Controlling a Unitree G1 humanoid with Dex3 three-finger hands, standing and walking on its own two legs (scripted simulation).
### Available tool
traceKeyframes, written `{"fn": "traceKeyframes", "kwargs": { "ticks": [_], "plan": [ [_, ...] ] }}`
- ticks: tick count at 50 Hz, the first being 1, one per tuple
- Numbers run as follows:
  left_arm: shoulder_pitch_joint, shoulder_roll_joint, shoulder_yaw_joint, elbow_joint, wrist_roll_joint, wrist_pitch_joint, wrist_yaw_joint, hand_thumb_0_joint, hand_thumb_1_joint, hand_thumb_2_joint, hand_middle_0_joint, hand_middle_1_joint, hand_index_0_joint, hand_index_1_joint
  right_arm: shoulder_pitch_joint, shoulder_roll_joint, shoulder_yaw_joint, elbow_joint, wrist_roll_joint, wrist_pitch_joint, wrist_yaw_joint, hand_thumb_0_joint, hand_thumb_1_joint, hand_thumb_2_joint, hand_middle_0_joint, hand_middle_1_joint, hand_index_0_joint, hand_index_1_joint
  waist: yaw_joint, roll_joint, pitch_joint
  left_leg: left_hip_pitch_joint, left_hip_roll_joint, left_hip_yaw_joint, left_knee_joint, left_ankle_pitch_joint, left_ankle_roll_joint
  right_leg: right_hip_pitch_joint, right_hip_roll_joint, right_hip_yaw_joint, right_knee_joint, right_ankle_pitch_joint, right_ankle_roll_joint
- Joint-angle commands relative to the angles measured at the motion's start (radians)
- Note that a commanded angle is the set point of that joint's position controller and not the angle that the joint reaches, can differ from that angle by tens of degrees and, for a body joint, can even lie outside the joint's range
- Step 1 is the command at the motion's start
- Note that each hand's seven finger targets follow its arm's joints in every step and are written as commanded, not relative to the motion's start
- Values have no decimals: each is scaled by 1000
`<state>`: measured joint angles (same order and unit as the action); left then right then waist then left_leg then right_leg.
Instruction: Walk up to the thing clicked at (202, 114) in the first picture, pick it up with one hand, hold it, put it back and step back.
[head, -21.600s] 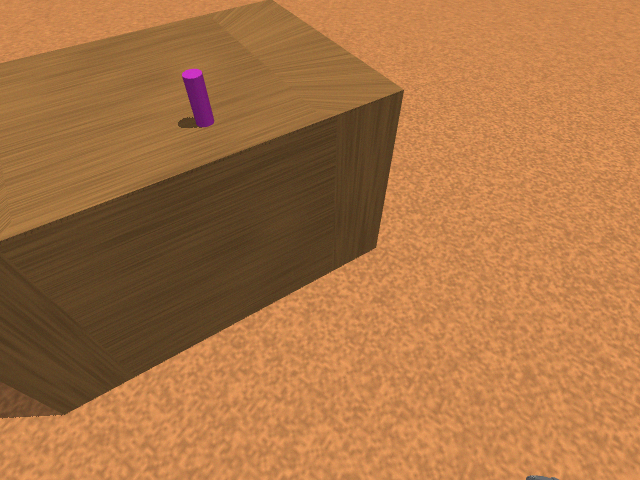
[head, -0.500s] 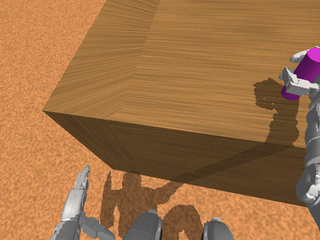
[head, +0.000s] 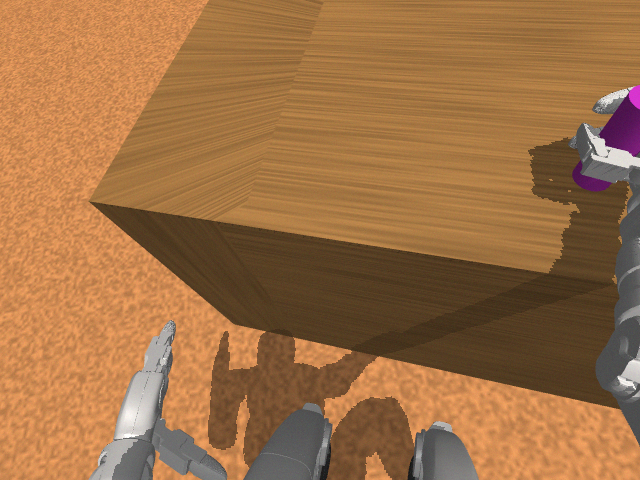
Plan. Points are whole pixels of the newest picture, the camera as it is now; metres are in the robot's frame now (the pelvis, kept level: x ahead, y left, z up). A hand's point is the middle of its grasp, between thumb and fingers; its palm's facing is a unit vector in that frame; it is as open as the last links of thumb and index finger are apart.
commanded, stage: lower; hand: right
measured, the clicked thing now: (618, 143) +0.51 -0.24 +0.08
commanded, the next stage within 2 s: loosen in 0.26 s
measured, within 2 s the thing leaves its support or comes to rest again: rests again in 0.06 s
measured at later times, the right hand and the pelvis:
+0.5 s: hand (600, 145) +0.51 -0.23 +0.07, palm faces +0.21 +0.98 +0.01, open 5.8 cm; pelvis +0.00 +0.01 -0.01, yaw +0 degrees
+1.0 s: hand (598, 149) +0.51 -0.23 +0.06, palm faces +0.21 +0.98 +0.01, open 13.2 cm; pelvis +0.00 +0.00 -0.01, yaw +0 degrees
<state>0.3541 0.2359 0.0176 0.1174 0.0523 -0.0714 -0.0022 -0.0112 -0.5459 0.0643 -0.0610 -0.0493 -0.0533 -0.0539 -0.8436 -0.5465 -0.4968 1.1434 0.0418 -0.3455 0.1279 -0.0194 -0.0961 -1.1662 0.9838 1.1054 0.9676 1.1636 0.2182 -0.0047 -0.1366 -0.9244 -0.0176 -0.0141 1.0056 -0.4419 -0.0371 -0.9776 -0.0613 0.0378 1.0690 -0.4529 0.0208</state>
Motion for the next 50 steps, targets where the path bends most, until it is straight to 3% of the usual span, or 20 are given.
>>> {"fn": "traceKeyframes", "kwargs": {
  "ticks": [1,2,4,7,10,13,15,17,19,20,21,24,29,30,36,42,44,47,49,50],
  "plan": [
    [17,155,92,-152,-7,-39,17,0,-565,58,-49,-42,-38,-53,-420,-264,-30,-174,14,-71,-4,0,-662,-1342,1463,1472,1460,1472,-7,-182,-442,123,-26,54,-90,279,47,369,18,2,-114,302,-22],
    [1,149,84,-187,-8,-42,17,0,-563,55,-49,-42,-39,-51,-480,-289,-40,-215,14,-76,-8,0,-663,-1350,1464,1480,1463,1480,-8,-182,-471,145,-25,49,-96,272,46,366,20,-2,-111,268,-26],
    [-5,166,102,-210,-6,-44,19,0,-556,49,-47,-40,-41,-47,-452,-264,-25,-177,10,-74,-10,0,-651,-1352,1462,1481,1462,1482,8,-144,-458,152,-27,49,-96,260,44,336,21,-4,-107,232,-29],
    [25,141,83,-190,-3,-41,16,0,-552,45,-47,-40,-43,-44,-458,-253,-15,-191,6,-85,-5,0,-668,-1336,1455,1465,1452,1465,17,-178,-469,143,-26,47,-83,282,44,332,23,-6,-87,259,-30],
    [27,162,100,-217,-4,-37,18,0,-556,49,-46,-39,-39,-46,-476,-303,-39,-235,0,-86,-11,0,-644,-1326,1452,1461,1449,1461,5,-200,-529,156,-27,44,-68,316,43,360,24,-7,-71,301,-29],
    [31,160,95,-207,0,-35,16,0,-554,48,-46,-41,-41,-46,-439,-253,-23,-176,7,-82,-7,0,-630,-1327,1444,1460,1443,1460,18,-197,-483,109,-30,56,-65,288,47,359,19,2,-75,297,-25],
    [21,178,119,-206,-1,-32,18,0,-556,45,-45,-38,-39,-44,-407,-267,-32,-151,4,-81,-11,0,-643,-1300,1444,1439,1438,1439,13,-178,-462,112,-29,54,-65,288,47,326,20,0,-71,287,-26],
    [13,171,107,-240,-1,-32,15,0,-556,45,-44,-37,-37,-43,-437,-277,-32,-188,-1,-82,-11,0,-630,-1305,1439,1444,1435,1444,18,-189,-507,146,-29,51,-58,334,42,334,20,-3,-57,324,-29],
    [22,171,113,-230,-3,-24,14,0,-556,50,-54,-46,-51,-49,-406,-282,-42,-175,-1,-78,-9,0,-528,-1238,1450,1403,1455,1403,14,-169,-494,162,-27,46,-57,351,38,301,22,-8,-47,320,-33],
    [23,181,118,-259,-6,-24,14,0,-520,26,-46,-48,-59,-35,-396,-266,-38,-144,3,-73,-7,0,-456,-1158,1380,1323,1375,1323,34,-138,-489,171,-27,47,-64,344,36,289,22,-6,-50,302,-36],
    [31,167,102,-243,-4,-20,12,0,-521,27,-47,-49,-59,-36,-417,-274,-40,-171,0,-77,-7,0,-412,-1078,1358,1243,1350,1243,18,-155,-485,166,-28,48,-59,331,39,290,23,-7,-56,298,-33],
    [58,154,95,-232,-4,-13,8,0,-525,31,-48,-51,-59,-39,-398,-267,-30,-149,-4,-77,-1,0,-273,-838,1279,1040,1265,1041,23,-177,-459,131,-29,50,-53,319,42,299,23,-7,-56,304,-29],
    [47,166,119,-244,-4,-8,6,0,-525,32,-48,-52,-62,-37,-455,-276,-33,-221,0,-74,1,0,10,-491,1155,797,1137,797,23,-211,-492,122,-27,46,-50,297,45,316,22,-6,-58,277,-29],
    [33,167,113,-243,-3,-10,7,0,-551,53,-49,-46,-48,-47,-430,-260,-26,-171,-5,-67,-1,0,54,-520,1075,779,1057,780,21,-196,-473,108,-28,49,-46,296,45,307,22,-6,-55,282,-29],
    [11,173,109,-277,-4,-9,10,0,-562,62,-51,-49,-44,-56,-431,-286,-48,-187,-1,-66,-7,0,361,-228,843,516,829,517,21,-175,-509,157,-28,49,-50,315,41,291,24,-7,-47,283,-31],
    [23,165,104,-240,-2,-3,16,0,-568,64,-53,-50,-39,-64,-438,-301,-49,-226,-5,-79,-17,0,400,-184,556,367,544,367,11,-203,-493,117,-31,55,-54,255,49,307,20,0,-69,236,-28],
    [34,165,106,-241,-3,-4,15,0,-569,63,-52,-49,-38,-64,-437,-270,-29,-195,-3,-77,-15,0,372,-206,502,357,491,357,20,-205,-474,90,-34,59,-54,241,51,329,18,1,-77,233,-25],
    [24,171,109,-255,-4,-8,16,0,-570,62,-53,-50,-37,-66,-419,-289,-41,-193,-3,-75,-20,0,333,-239,424,342,415,342,14,-186,-485,125,-32,57,-58,271,47,311,22,-2,-66,252,-29],
    [27,176,119,-261,-3,-8,17,0,-519,28,-51,-57,-64,-44,-410,-288,-44,-203,-3,-72,-21,0,386,-183,311,251,302,252,13,-201,-508,128,-32,56,-54,300,47,341,20,-3,-60,296,-28],
    [18,210,154,-276,-5,-6,21,0,-517,25,-51,-58,-65,-43,-418,-318,-64,-232,0,-78,-22,0,427,-137,231,175,222,175,21,-205,-528,133,-33,60,-55,305,48,364,18,2,-63,314,-26]
  ]
}}
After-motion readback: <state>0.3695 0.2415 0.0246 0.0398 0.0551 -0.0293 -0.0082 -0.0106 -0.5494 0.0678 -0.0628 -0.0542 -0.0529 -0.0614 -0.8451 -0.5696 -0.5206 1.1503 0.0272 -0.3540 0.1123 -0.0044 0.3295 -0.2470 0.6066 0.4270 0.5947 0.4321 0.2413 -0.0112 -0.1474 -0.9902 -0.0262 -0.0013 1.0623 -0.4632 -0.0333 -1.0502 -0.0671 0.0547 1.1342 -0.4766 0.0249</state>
